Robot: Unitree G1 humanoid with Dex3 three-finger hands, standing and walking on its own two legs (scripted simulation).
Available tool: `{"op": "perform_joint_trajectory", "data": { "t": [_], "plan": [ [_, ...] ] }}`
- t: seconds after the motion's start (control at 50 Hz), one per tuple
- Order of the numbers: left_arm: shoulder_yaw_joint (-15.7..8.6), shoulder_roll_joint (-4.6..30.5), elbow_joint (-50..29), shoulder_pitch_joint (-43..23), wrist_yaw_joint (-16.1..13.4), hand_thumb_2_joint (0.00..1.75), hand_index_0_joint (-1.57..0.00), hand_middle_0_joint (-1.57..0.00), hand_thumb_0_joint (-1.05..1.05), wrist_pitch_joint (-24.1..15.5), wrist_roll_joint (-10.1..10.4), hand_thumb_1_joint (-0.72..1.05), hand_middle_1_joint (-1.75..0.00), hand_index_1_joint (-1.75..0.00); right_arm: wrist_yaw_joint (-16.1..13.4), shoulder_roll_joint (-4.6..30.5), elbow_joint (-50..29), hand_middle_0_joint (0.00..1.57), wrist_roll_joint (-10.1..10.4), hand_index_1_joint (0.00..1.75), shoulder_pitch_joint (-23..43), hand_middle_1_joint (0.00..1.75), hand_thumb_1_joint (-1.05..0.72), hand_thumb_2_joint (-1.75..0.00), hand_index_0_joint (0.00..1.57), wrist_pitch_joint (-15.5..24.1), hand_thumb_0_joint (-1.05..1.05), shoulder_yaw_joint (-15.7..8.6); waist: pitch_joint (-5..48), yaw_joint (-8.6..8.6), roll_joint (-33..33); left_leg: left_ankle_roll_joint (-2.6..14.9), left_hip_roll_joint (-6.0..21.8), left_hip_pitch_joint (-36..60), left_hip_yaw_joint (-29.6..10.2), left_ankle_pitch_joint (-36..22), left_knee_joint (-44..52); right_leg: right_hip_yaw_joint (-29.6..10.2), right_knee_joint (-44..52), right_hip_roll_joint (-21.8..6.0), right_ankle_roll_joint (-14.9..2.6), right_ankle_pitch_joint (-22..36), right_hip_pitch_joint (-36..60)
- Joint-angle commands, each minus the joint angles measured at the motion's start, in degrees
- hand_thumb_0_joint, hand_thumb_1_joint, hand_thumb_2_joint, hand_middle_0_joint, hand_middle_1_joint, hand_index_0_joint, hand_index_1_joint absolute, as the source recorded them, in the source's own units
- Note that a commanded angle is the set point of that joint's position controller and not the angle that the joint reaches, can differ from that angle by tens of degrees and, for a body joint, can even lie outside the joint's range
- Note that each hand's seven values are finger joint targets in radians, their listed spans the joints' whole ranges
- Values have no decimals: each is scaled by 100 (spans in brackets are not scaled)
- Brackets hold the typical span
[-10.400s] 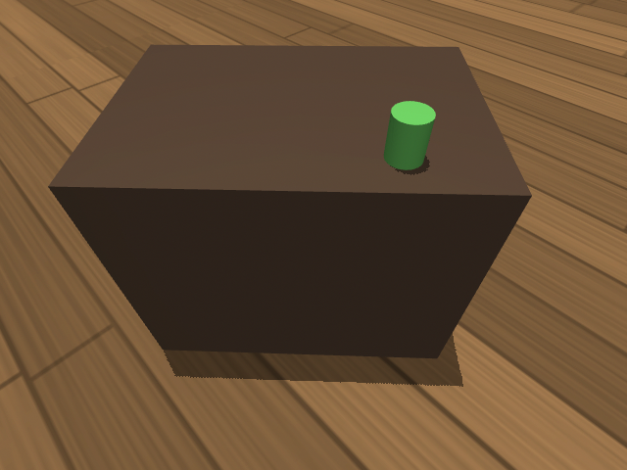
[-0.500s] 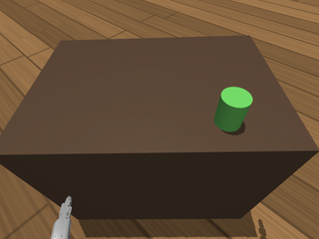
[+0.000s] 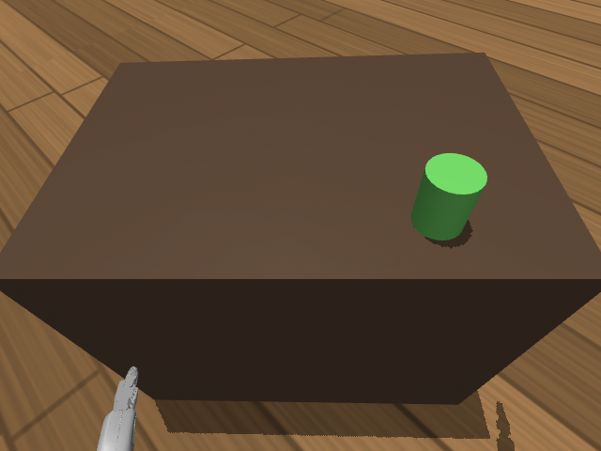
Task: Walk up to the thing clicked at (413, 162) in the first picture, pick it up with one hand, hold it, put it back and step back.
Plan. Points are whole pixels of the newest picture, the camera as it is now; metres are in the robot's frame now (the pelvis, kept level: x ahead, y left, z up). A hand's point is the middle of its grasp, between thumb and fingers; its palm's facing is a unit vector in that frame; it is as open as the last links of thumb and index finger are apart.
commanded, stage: go down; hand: right
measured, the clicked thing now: (445, 198) +0.47 -0.18 +0.05
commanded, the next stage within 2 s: approach in 0.68 s
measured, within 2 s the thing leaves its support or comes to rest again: neither
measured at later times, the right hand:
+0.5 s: hand out of the picture +0.38 -0.38 +0.19, palm faces +0.18 +0.98 -0.01, open 17.7 cm
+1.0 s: hand out of the picture +0.38 -0.36 +0.16, palm faces +0.15 +0.99 +0.00, open 17.6 cm
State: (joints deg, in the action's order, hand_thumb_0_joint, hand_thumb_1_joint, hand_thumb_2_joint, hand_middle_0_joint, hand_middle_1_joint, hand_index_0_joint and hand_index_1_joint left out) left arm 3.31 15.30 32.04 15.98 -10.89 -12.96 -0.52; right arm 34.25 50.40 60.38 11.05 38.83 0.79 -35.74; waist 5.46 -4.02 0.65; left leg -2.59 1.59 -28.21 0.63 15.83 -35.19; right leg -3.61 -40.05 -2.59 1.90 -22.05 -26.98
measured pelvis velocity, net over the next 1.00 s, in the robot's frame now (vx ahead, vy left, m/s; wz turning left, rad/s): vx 0.00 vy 0.00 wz -0.01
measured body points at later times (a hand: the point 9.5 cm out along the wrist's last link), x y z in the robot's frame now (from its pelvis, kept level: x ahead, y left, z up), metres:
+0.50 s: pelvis +0.00 +0.00 +0.00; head +0.04 -0.01 +0.45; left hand +0.15 +0.26 -0.07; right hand +0.36 -0.43 +0.19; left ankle +0.01 +0.15 -0.72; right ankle -0.02 -0.14 -0.72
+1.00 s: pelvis +0.00 +0.00 -0.01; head +0.04 -0.01 +0.44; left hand +0.14 +0.26 -0.07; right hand +0.37 -0.41 +0.16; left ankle +0.01 +0.15 -0.72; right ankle -0.02 -0.14 -0.72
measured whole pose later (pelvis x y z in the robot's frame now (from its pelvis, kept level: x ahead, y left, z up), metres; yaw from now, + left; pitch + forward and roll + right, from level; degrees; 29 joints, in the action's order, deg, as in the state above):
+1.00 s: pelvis +0.00 +0.00 -0.01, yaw +0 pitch +10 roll +2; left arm 3.3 15.9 30.1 16.5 -10.9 -13.7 -0.7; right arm 33.7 48.5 62.9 12.0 38.9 3.2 -31.9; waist 5.8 -4.5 0.6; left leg -2.6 1.9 -31.7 0.8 17.0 -38.6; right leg -4.0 -42.9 -2.2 1.9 -22.9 -30.3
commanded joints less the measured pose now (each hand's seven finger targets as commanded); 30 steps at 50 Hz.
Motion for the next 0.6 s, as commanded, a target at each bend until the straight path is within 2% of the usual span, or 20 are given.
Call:
{"op": "perform_joint_trajectory", "data": {
  "t": [0.0, 0.02, 0.04, 0.06, 0.12, 0.14, 0.16, 0.18, 0.22, 0.26, 0.28, 0.3, 0.32, 0.36, 0.4, 0.42, 0.46, 0.52, 0.56, 0.58],
  "plan": [
    [-373, 914, -1049, -379, -93, 6, -5, -5, 0, -332, 54, -56, -5, -6, -13, 2172, -1330, 4, 143, 5, 2135, 5, 59, -5, 5, 383, 0, -181, 1688, 60, 775, 283, -193, 951, 169, -1337, 224, 244, 491, 195, -195, 1970, 614],
    [-334, 898, -988, -330, -103, 6, -4, -5, 0, -334, 53, -56, -5, -6, -17, 2182, -1089, 4, 123, 6, 2117, 6, 60, -6, 4, 373, 0, -177, 1523, 11, 699, 291, -185, 865, 149, -1321, 226, 249, 477, 200, -200, 1906, 507],
    [-226, 773, -828, -329, -87, 6, -5, -5, 0, -320, 54, -56, -5, -6, -24, 2303, -1304, 4, 129, 6, 2107, 6, 61, -5, 5, 418, 0, -257, 1615, 151, 840, 284, -166, 956, 134, -1307, 208, 253, 473, 223, -206, 1843, 477],
    [-347, 879, -857, -281, -108, 6, -5, -5, 0, -334, 63, -55, -5, -5, -16, 2339, -1230, 4, 165, 6, 2182, 6, 61, -5, 5, 425, 0, -285, 1654, 57, 827, 289, -194, 841, 164, -1237, 193, 219, 480, 190, -194, 1857, 543],
    [-340, 915, -825, -233, -113, 6, -5, -5, 0, -326, 51, -55, -5, -5, -41, 2508, -1265, 4, 126, 5, 2045, 5, 61, -5, 5, 429, 0, -375, 1649, 178, 954, 306, -182, 878, 158, -1094, 208, 232, 513, 210, -186, 1669, 478],
    [-248, 813, -635, -103, -102, 6, -4, -5, 0, -303, 39, -55, -5, -5, -37, 2370, -1076, 4, 133, 5, 1914, 5, 61, -5, 5, 418, 0, -311, 1463, 155, 1021, 320, -203, 801, 183, -1081, 191, 218, 528, 193, -149, 1777, 434],
    [-214, 753, -727, -221, -89, 5, -5, -5, 0, -316, 41, -55, -5, -5, -23, 2256, -1148, 4, 123, 5, 1932, 5, 60, -5, 5, 426, 0, -255, 1624, 130, 1007, 311, -190, 840, 147, -1202, 185, 235, 473, 206, -168, 1847, 497],
    [-358, 901, -801, -249, -109, 5, -5, -5, 0, -335, 45, -55, -5, -5, -17, 2254, -1165, 5, 168, 5, 1909, 5, 59, -5, 5, 437, 0, -266, 1650, 85, 929, 299, -198, 831, 176, -1208, 163, 220, 456, 189, -170, 1864, 545],
    [-362, 953, -948, -309, -128, 6, -4, -5, 0, -355, 35, -56, -5, -6, -39, 2500, -1578, 4, 146, 5, 2292, 5, 60, -6, 5, 496, 0, -372, 2089, 67, 969, 295, -178, 985, 137, -1543, 93, 235, 357, 210, -162, 2230, 703],
    [-434, 1065, -986, -279, -151, 6, -4, -5, 0, -344, 51, -56, -5, -6, -13, 2566, -1553, 4, 166, 5, 2194, 5, 60, -5, 5, 510, 0, -403, 2098, 107, 1087, 306, -218, 875, 192, -1519, 53, 171, 340, 160, -107, 2603, 878],
    [-374, 980, -1035, -303, -150, 6, -4, -5, 0, -340, 58, -56, -6, -6, -15, 2544, -1642, 4, 157, 5, 2358, 5, 59, -5, 5, 522, 0, -381, 2166, 91, 1098, 301, -211, 874, 166, -1572, 66, 191, 296, 173, -118, 2617, 927],
    [-356, 924, -787, -39, -151, 7, -4, -5, 0, -314, 44, -56, -5, -6, -8, 2335, -1360, 5, 165, 5, 2082, 5, 57, -5, 5, 474, 0, -311, 1968, 104, 1074, 303, -233, 826, 205, -1549, 53, 182, 318, 149, -95, 2735, 941],
    [-206, 762, -601, -126, -120, 6, -4, -5, 0, -295, 49, -56, -5, -6, 1, 2217, -1191, 5, 180, 5, 1958, 5, 57, -5, 5, 459, 0, -240, 1630, 128, 1142, 306, -215, 766, 192, -1456, 87, 196, 327, 175, -109, 2604, 683],
    [-197, 721, -477, -183, -116, 6, -4, -5, 0, -291, 36, -56, -5, -6, -4, 2163, -1137, 5, 150, 5, 2046, 5, 58, -5, 5, 421, 0, -174, 1574, 101, 1061, 307, -212, 728, 166, -1404, 94, 205, 368, 179, -145, 2355, 524],
    [-364, 935, -738, -310, -151, 6, -4, -5, 0, -332, 30, -56, -5, -6, 9, 2214, -1133, 4, 133, 5, 2143, 5, 59, -5, 5, 380, 0, -144, 1566, -24, 979, 308, -230, 618, 195, -1260, 119, 190, 406, 148, -139, 2222, 606],
    [-287, 930, -764, -355, -133, 6, -4, -5, 0, -336, 25, -56, -5, -6, 19, 2104, -1115, 4, 136, 6, 1979, 6, 59, -6, 5, 354, 0, -85, 1461, 47, 1006, 314, -246, 602, 232, -1152, 124, 167, 445, 132, -115, 2207, 597],
    [-431, 1049, -685, -104, -124, 6, -4, -5, 0, -326, 23, -56, -5, -6, 40, 2173, -1007, 4, 136, 6, 1823, 6, 59, -6, 5, 338, 0, -143, 1385, 28, 990, 321, -259, 539, 265, -1062, 129, 159, 470, 111, -100, 2173, 643],
    [-408, 997, -1161, -159, -103, 6, -4, -5, 0, -353, 60, -56, -5, -6, 57, 2289, -1391, 4, 228, 5, 1941, 5, 59, -6, 5, 424, 0, -332, 1950, 60, 650, 261, -197, 998, 189, -1634, 69, 227, 309, 202, -190, 2353, 660],
    [-387, 969, -990, 165, -116, 6, -4, -5, 0, -314, 64, -56, -5, -6, 71, 2391, -1503, 4, 247, 6, 1873, 6, 59, -6, 5, 425, 0, -418, 1967, 96, 716, 263, -173, 1102, 153, -1843, 30, 269, 300, 241, -190, 2470, 681],
    [-508, 1034, -1075, 74, -125, 6, -4, -5, 0, -303, 77, -56, -5, -6, 68, 2449, -1572, 5, 241, 5, 1892, 5, 58, -5, 5, 435, 0, -471, 2064, 96, 758, 270, -168, 1073, 140, -1884, 33, 263, 295, 240, -181, 2576, 779]
  ]
}}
